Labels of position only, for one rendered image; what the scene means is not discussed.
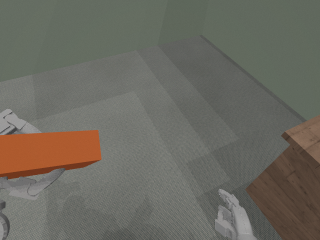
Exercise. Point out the right robot hand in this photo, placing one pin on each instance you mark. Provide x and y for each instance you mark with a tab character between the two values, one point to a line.
234	223

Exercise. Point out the left robot hand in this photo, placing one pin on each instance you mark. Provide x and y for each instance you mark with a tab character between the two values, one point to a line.
24	187

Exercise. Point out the table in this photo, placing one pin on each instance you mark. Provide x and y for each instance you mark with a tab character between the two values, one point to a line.
288	191

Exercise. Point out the sponge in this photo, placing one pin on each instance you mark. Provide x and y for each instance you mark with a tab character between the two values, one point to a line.
23	155

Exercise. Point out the left robot forearm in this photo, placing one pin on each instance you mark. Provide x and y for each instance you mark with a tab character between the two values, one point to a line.
4	222

